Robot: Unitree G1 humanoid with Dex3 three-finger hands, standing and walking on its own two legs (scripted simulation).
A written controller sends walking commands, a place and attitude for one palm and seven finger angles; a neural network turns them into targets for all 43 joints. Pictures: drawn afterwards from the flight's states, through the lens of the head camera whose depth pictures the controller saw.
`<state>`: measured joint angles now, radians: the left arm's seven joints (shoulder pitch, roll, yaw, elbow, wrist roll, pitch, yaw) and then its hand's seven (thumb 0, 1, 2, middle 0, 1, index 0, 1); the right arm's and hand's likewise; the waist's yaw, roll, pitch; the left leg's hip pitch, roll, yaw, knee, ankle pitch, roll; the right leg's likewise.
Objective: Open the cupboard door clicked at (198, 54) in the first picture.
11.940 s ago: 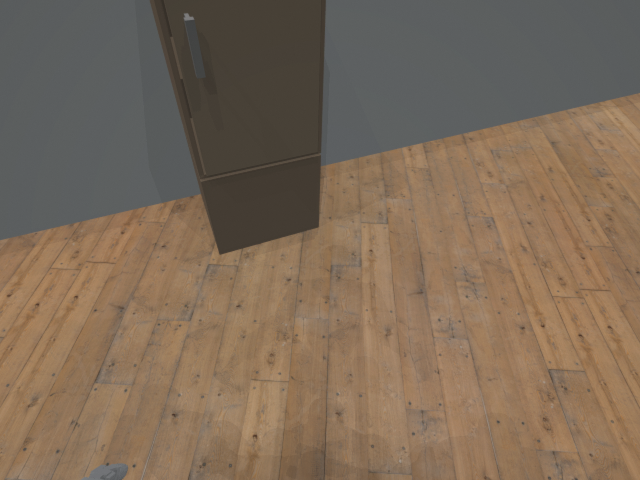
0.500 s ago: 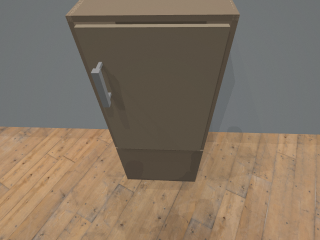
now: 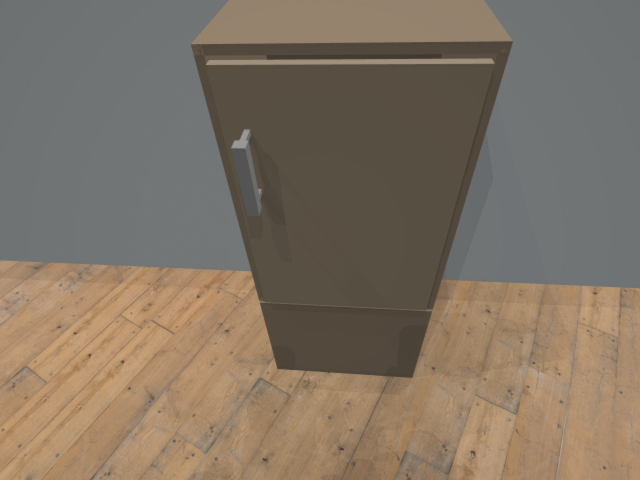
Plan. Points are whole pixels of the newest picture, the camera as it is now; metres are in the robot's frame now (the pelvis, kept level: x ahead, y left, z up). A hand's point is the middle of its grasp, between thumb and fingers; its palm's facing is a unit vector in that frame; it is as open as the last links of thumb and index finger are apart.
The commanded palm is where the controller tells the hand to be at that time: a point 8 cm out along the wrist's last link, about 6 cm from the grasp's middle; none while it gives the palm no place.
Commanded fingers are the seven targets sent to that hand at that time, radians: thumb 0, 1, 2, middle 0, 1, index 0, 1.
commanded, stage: come to a stop and stand still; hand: left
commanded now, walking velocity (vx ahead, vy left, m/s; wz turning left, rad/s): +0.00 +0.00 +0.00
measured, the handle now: (250, 173) +0.56 +0.16 +0.09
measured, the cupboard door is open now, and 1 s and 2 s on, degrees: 0 0 0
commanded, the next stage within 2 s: look again from close up in 1.28 s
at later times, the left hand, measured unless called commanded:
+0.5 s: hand out of the picture -0.01 +0.12 -0.15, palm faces +0.00 -0.98 -0.21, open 7.3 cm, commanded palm none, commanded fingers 0.00 0.90 0.90 -0.20 -0.30 -0.20 -0.30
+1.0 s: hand out of the picture +0.01 +0.08 -0.16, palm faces +0.05 -0.98 -0.20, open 7.3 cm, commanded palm none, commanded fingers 0.00 0.90 0.90 -0.20 -0.30 -0.20 -0.30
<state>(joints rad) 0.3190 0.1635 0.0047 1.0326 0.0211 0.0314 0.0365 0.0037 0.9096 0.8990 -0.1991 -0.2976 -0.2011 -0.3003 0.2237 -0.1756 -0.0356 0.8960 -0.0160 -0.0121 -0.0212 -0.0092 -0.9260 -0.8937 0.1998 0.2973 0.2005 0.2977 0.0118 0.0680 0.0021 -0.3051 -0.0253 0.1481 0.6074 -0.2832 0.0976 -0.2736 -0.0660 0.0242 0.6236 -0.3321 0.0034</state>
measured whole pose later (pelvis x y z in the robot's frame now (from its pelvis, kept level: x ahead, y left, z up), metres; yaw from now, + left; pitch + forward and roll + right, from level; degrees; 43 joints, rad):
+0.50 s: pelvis -0.01 -0.05 +0.01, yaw +0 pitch -1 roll +1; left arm 0.32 0.12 -0.02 1.09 0.02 0.00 0.03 0.01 0.92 0.90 -0.20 -0.30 -0.20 -0.30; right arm 0.36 -0.17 -0.01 1.06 -0.02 -0.01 -0.02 0.00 -0.91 -0.89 0.20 0.30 0.20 0.30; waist -0.02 0.04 0.01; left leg -0.27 0.00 0.12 0.44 -0.17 0.03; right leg -0.26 -0.02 0.01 0.52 -0.25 0.00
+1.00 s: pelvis +0.02 -0.08 +0.02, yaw +1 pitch -1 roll +1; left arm 0.30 0.11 -0.01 1.13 0.01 -0.02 0.04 0.01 0.93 0.90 -0.20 -0.30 -0.20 -0.30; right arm 0.30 -0.13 0.00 1.12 -0.02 -0.02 -0.03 0.01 -0.92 -0.89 0.20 0.30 0.20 0.30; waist 0.00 0.02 0.03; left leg -0.22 0.05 0.08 0.42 -0.19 -0.03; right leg -0.19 0.02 -0.03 0.48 -0.28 -0.05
